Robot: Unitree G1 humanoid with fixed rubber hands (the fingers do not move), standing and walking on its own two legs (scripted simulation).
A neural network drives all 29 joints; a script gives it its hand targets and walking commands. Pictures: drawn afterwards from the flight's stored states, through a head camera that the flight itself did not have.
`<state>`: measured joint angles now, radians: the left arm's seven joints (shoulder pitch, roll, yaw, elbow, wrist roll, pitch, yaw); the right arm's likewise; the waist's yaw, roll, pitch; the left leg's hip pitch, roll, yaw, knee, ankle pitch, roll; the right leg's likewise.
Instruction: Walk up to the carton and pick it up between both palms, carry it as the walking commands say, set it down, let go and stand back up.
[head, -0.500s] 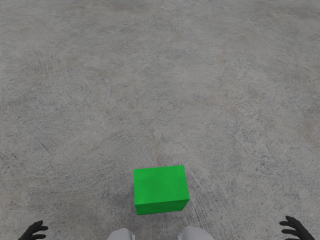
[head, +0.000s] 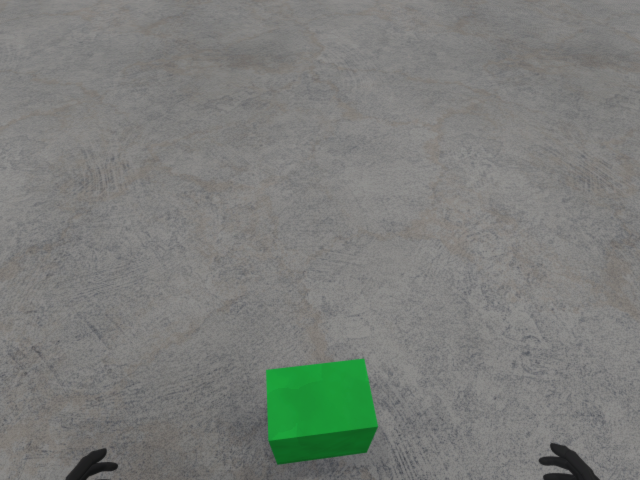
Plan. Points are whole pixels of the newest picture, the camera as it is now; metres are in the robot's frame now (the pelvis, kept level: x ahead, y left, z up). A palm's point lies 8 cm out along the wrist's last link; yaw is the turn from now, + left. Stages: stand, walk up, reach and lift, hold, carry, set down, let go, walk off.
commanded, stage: walk up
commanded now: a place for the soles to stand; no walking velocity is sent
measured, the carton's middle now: (319, 413) +0.38 +0.00 -0.64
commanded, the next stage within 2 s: none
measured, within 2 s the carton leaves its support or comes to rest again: neither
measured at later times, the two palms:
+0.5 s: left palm out of the picture +0.08 +0.27 -0.12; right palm out of the picture +0.04 -0.39 -0.11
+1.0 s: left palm out of the picture +0.04 +0.29 -0.09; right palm out of the picture +0.11 -0.35 -0.10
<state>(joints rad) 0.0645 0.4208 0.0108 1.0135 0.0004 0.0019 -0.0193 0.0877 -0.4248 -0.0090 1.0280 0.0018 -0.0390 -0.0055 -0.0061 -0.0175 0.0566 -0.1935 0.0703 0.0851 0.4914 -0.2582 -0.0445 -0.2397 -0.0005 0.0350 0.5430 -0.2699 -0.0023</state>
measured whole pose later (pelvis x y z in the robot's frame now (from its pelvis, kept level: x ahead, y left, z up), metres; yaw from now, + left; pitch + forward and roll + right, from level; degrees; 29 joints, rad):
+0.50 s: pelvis -0.03 -0.05 -0.02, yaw +2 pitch -1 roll +0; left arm 0.10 0.43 0.06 0.85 0.01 0.03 -0.02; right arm 0.21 -0.44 -0.03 0.94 -0.01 -0.02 -0.04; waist 0.00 -0.02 0.12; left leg -0.36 -0.01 0.02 0.80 -0.47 0.03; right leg -0.38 -0.01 -0.07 0.71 -0.32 -0.04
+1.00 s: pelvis -0.03 -0.05 +0.00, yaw +6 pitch -2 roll +0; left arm 0.07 0.43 0.03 0.99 0.00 -0.02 -0.01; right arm 0.10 -0.41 -0.01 1.00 -0.01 -0.01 0.02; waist 0.02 0.00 0.06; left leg -0.22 -0.06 -0.04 0.50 -0.25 0.04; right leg -0.24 -0.04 -0.12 0.49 -0.22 -0.01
